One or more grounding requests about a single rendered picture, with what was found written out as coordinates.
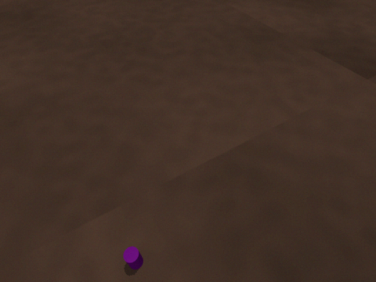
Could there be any can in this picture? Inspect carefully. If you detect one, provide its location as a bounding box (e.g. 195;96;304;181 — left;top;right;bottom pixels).
123;246;143;270

